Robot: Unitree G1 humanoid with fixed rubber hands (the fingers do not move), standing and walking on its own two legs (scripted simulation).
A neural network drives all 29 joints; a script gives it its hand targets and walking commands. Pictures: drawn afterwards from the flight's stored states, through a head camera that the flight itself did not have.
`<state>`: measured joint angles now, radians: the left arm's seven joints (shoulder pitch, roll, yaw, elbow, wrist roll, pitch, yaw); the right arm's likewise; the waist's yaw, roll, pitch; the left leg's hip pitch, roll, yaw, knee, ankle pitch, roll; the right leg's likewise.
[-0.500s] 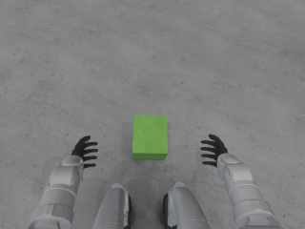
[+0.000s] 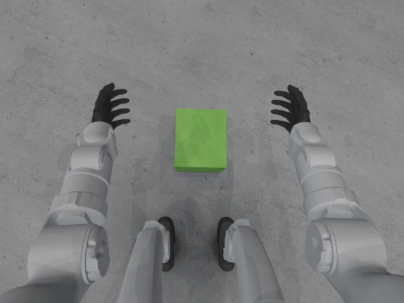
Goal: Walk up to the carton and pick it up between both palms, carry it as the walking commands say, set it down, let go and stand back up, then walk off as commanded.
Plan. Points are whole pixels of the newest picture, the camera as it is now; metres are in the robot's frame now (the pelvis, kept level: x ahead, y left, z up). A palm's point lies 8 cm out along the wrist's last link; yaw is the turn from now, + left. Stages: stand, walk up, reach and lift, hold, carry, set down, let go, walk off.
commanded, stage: reach and lift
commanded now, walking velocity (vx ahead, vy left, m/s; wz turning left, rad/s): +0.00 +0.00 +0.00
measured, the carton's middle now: (200, 142) +0.51 -0.02 -0.58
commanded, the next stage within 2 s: none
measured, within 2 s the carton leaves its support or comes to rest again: neither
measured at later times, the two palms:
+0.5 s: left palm (118, 97) +0.51 +0.17 -0.13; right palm (287, 99) +0.51 -0.20 -0.13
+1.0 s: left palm (136, 120) +0.51 +0.17 -0.29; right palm (264, 120) +0.51 -0.19 -0.29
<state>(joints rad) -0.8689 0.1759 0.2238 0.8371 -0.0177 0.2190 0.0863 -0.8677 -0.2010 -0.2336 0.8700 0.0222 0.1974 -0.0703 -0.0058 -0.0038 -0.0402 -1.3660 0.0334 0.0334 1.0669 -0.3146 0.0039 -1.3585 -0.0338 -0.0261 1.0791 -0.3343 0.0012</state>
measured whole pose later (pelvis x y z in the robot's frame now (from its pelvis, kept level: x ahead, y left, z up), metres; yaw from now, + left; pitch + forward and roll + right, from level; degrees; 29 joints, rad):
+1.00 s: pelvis -0.02 +0.00 -0.17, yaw +0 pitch +49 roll +0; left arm -1.25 0.26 0.21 0.96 -0.08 0.12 0.14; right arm -1.23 -0.27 -0.23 0.95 0.11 0.11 -0.13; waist -0.01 0.00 -0.03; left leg -2.10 0.04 0.00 1.72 -0.48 0.00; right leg -2.08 -0.04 -0.02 1.73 -0.50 -0.01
